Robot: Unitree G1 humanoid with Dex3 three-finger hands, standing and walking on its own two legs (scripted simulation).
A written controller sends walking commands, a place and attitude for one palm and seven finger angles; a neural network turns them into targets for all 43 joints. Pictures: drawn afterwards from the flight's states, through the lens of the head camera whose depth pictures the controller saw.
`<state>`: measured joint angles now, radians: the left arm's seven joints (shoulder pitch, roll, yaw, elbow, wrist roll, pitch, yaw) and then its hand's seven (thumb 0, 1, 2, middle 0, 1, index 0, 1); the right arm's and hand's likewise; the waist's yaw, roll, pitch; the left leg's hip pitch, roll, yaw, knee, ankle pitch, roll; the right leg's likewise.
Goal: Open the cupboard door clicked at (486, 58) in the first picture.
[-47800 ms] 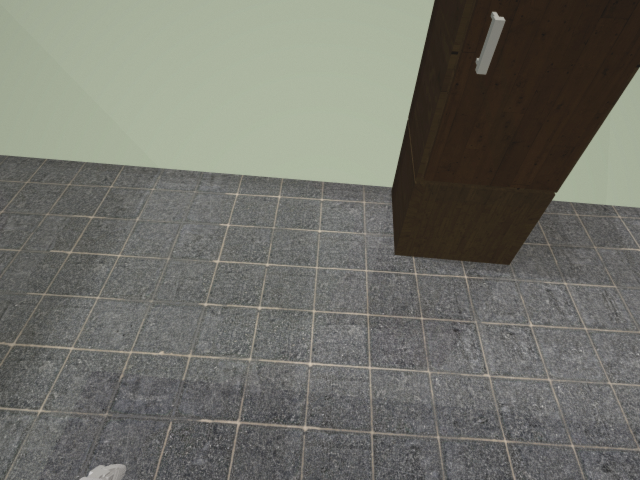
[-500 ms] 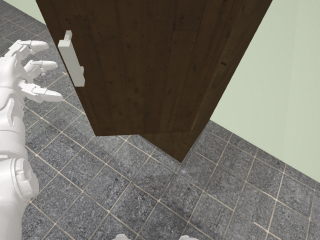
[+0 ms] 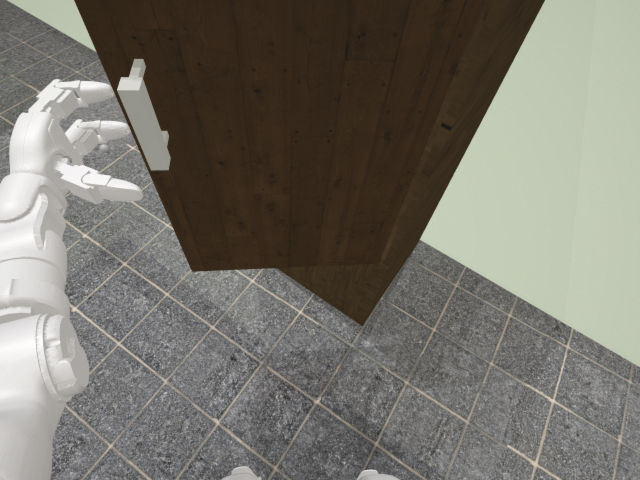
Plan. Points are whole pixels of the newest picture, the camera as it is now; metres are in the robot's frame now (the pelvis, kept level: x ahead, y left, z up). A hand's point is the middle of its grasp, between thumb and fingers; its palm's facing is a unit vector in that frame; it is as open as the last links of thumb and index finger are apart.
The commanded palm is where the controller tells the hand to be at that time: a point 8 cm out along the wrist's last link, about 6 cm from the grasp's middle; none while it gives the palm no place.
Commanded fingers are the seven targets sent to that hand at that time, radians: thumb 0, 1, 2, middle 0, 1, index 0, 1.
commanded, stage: slide the fingers in behind the handle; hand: left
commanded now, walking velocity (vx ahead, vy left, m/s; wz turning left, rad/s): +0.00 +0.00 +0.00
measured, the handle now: (149, 116) +0.53 +0.19 +0.13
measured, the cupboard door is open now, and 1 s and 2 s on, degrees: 40 40 40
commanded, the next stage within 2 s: close the thumb around the handle in 1.34 s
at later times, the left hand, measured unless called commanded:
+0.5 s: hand (133, 147) +0.48 +0.20 +0.13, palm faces +0.03 -1.00 +0.01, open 14.0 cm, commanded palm +0.46 +0.25 +0.13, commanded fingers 0.00 -0.50 0.30 -0.30 -1.20 -0.30 -1.20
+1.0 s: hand (157, 147) +0.48 +0.18 +0.13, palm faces +0.03 -1.00 +0.02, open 14.0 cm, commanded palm +0.45 +0.23 +0.13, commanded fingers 0.00 -0.50 0.30 -0.30 -1.20 -0.30 -1.20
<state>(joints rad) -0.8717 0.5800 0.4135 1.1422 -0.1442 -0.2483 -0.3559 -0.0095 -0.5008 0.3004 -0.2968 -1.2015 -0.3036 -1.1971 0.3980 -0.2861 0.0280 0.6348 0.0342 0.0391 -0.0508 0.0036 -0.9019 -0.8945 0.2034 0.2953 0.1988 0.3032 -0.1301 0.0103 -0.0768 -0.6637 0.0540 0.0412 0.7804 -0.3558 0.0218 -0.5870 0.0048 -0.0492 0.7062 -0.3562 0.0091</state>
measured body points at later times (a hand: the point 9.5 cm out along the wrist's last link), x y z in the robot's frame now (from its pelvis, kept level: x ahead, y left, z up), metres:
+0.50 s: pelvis +0.00 -0.01 +0.00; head +0.07 +0.01 +0.44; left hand +0.47 +0.26 +0.13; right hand +0.02 -0.28 -0.11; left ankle +0.01 +0.10 -0.71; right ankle -0.01 -0.13 -0.71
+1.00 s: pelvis +0.00 -0.01 +0.00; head +0.07 +0.00 +0.44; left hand +0.47 +0.23 +0.13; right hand +0.02 -0.27 -0.12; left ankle +0.01 +0.10 -0.71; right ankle -0.01 -0.13 -0.71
